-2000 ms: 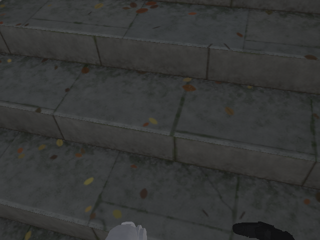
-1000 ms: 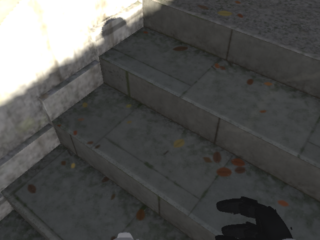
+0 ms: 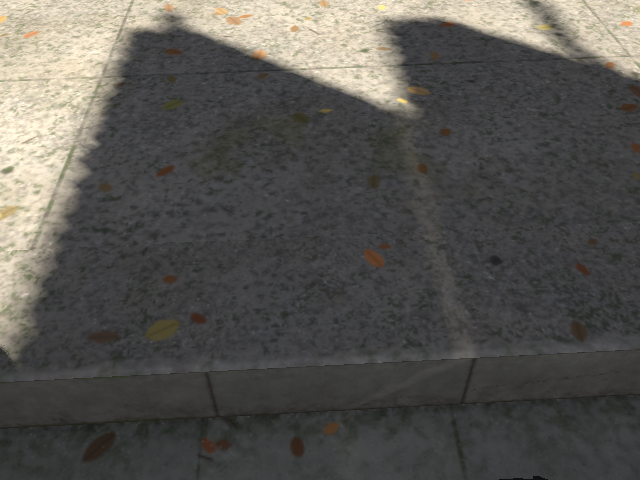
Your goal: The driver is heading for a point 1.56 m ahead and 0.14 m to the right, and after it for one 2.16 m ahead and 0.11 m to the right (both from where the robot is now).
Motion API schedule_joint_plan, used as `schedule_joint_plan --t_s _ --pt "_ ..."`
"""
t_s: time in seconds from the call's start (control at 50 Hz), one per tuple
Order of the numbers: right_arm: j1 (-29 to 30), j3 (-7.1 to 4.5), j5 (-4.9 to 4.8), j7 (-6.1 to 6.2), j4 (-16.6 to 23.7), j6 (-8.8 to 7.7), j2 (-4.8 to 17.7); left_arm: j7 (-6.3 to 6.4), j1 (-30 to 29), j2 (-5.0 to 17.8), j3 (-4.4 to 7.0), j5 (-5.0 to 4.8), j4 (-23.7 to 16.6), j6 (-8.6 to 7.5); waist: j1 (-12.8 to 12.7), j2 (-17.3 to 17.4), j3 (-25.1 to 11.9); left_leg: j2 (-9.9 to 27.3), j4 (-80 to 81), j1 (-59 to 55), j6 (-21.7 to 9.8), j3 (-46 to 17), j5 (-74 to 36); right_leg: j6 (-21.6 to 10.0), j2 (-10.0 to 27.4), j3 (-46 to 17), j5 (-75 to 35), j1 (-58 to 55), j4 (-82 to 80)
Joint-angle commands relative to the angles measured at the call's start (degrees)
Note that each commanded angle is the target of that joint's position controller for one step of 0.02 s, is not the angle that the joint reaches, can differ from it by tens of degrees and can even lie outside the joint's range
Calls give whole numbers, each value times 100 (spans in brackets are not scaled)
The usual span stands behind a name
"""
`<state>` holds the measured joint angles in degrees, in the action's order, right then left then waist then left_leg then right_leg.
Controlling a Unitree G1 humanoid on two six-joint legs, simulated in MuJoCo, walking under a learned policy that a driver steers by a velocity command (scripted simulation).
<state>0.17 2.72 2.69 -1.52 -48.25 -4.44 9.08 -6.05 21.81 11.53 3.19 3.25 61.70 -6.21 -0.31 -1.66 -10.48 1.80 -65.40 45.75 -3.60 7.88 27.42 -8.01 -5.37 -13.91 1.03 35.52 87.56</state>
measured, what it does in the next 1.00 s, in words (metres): climbs: right foot 0.15 m higher, then left foot 0.15 m higher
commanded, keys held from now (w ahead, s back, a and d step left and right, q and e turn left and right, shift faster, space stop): w+e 0.36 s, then w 0.22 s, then w+q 0.42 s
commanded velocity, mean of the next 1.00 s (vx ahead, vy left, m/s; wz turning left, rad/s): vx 0.50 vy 0.00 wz -0.21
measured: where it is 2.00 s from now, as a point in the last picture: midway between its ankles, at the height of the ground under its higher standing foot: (382, 173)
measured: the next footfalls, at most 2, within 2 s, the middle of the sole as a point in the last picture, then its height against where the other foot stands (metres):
right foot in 0.48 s outside the picture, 0.15 m higher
left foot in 0.98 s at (365, 308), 0.15 m higher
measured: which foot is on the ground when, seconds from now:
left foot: down 0.00-0.54, up 0.56-0.96, down 0.98-1.00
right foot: up 0.00-0.46, down 0.48-1.00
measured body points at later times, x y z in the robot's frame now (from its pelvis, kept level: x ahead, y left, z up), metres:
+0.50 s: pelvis +0.27 -0.03 +0.10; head +0.28 -0.02 +0.55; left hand +0.60 +0.00 +0.05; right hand +0.06 -0.10 -0.03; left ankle +0.07 +0.12 -0.63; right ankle +0.38 -0.16 -0.50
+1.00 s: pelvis +0.56 -0.09 +0.25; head +0.57 -0.08 +0.70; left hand +0.58 +0.10 +0.09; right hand +0.77 -0.31 +0.18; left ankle +0.69 -0.03 -0.35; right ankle +0.38 -0.16 -0.48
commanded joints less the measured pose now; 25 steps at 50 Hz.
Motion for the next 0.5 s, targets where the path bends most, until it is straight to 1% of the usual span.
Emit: schedule_joint_plan --t_s 0.02,0.04,0.06,0.08,0.1,0.12,0.14,0.16,0.18,0.2,0.22,0.24,0.26,0.28,0.3,0.32,0.34,0.36,0.38,0.4,0.42,0.44,0.46,0.48,0.5 --pt "-860 -23 -50 -19 -818 -7 -377 97 -194 -366 -117 -6 -377 149 -113 -150 305 1815 4135 -2131 -1229 -3621 -88 -572 476 16 -662 2657 2833" --pt "-552 33 -83 11 -841 13 -643 97 -290 -561 -184 -6 -438 272 -327 -35 414 1611 4346 -1940 -1015 -3077 -561 -656 599 -6 -523 2631 2806" --pt "-576 53 -55 2 -898 -10 -696 82 -376 -484 -189 -14 -473 363 -452 -110 437 1476 4392 -1966 -846 -2434 -1041 -656 694 83 -666 2707 2578" --pt "-626 13 -35 35 -965 -70 -647 29 -590 -471 -220 -66 -548 390 -462 39 620 1242 4441 -1976 -739 -1703 -1251 -723 695 117 -358 2852 2493" --pt "-739 -67 16 20 -1004 -122 -424 -50 -815 -461 -257 -139 -636 381 -414 101 747 1105 4576 -1992 -706 -1031 -1412 -743 713 355 -45 2898 2372" --pt "-975 -89 157 18 -1062 -147 -323 -101 -1068 -356 -288 -185 -722 368 -296 76 735 1083 4803 -2052 -702 -655 -1390 -748 800 512 -81 2959 2294" --pt "-1122 -62 260 46 -1101 -187 -249 -141 -1249 -289 -301 -162 -771 350 -242 193 763 1013 4988 -2128 -717 -357 -1572 -769 812 680 -77 3068 2366" --pt "-1316 -21 313 16 -1148 -209 -236 -142 -1489 -59 -260 -161 -879 327 -165 141 737 1037 5130 -2390 -713 -199 -1761 -751 872 683 -188 3226 2138" --pt "-2201 -33 420 -7 -1501 -140 -103 -174 -1725 -55 -319 -192 -897 333 175 572 722 1180 5056 -3082 -916 -326 -1988 -813 742 893 345 3970 3347" --pt "-2722 10 505 -17 -1729 -77 -126 -116 -1991 -140 -397 -234 -1044 332 265 428 788 1350 5002 -3834 -913 -414 -2046 -949 690 686 523 4871 3700" --pt "-3002 54 583 -35 -1833 -50 -162 -30 -2214 -196 -454 -285 -1191 317 351 320 873 1455 5020 -4313 -889 -430 -2167 -1031 711 528 529 5415 3584" --pt "-3277 82 619 -44 -1925 -54 -132 41 -2557 -201 -508 -284 -1356 295 433 298 887 1541 5077 -4808 -916 -464 -2324 -1087 727 518 618 5790 3447" --pt "-3436 107 654 -63 -2034 -65 -148 99 -2769 -229 -552 -284 -1484 293 436 388 922 1549 5162 -5047 -898 -418 -2501 -1136 748 537 626 6001 3391" --pt "-3458 122 716 -45 -2055 -72 -134 113 -2906 -295 -621 -290 -1584 315 397 369 979 1522 5303 -5082 -880 -269 -2524 -1158 827 687 584 6025 3150" --pt "-3506 154 754 -39 -2078 -82 -191 121 -3158 -233 -625 -310 -1764 352 386 338 1040 1472 5486 -5014 -839 -138 -2725 -1155 894 911 498 5940 2858" --pt "-3669 201 724 -121 -2103 -123 -279 114 -3512 -54 -583 -301 -1901 396 482 135 1011 1417 5626 -5037 -842 8 -2606 -1060 1015 1134 90 5736 1873" --pt "-4065 245 735 -217 -2253 -134 -322 127 -3856 -44 -575 -294 -2083 520 561 244 1062 1542 5788 -5068 -824 10 -2895 -935 1088 1236 -228 5616 1257" --pt "-4286 259 696 -283 -2332 -159 -273 123 -3982 -126 -568 -270 -2171 659 529 483 1073 1546 5831 -5164 -786 142 -3428 -841 1106 1443 -337 5487 1089" --pt "-3754 214 452 -417 -2179 -160 -101 47 -4443 -205 -594 -215 -2370 833 314 604 1254 1682 6412 -4324 -685 511 -4002 -785 1347 2004 650 4367 342" --pt "-3729 191 318 -481 -2121 -178 -29 23 -4703 -188 -588 -220 -2476 920 358 616 1207 1529 6501 -3719 -738 742 -4432 -734 1133 2298 1043 3335 37" --pt "-3673 152 190 -468 -2007 -293 264 -48 -4457 -179 -496 -186 -2460 856 47 936 1117 1546 6214 -3310 -718 988 -6886 -605 759 2727 1268 2132 79" --pt "-3958 109 161 -456 -2097 -404 532 -61 -4361 -150 -448 -275 -2502 836 -74 1080 930 1631 5802 -3661 -671 1021 -8948 -514 492 2765 1517 1582 -252" --pt "-4085 -41 148 -411 -2058 -481 1023 -65 -3995 -214 -451 -318 -2431 814 -267 1367 905 1864 5494 -4320 -652 920 -10449 -389 348 2689 1692 1179 -973" --pt "-3797 -195 46 -388 -1914 -498 1340 -26 -3279 -1 -355 -324 -2197 725 -543 1521 893 1905 4993 -4852 -514 855 -11031 -361 93 2697 1883 659 -2181" --pt "-3476 -323 48 -347 -1758 -480 1602 97 -2508 243 -223 -287 -1956 652 -732 1712 541 1830 4307 -4726 -391 826 -11430 -360 -96 2573 1493 -480 -2583"
Velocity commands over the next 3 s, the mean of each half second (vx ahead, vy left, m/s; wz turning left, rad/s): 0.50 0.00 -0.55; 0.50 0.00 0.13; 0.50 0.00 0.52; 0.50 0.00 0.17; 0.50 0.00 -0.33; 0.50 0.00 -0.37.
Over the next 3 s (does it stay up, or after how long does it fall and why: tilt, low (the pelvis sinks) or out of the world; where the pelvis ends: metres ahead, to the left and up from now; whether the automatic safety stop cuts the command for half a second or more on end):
stays up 1.61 -0.13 0.40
